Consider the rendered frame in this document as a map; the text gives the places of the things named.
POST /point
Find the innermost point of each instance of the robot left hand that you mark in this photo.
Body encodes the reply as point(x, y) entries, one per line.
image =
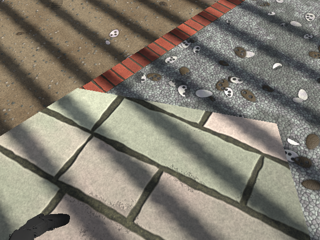
point(38, 225)

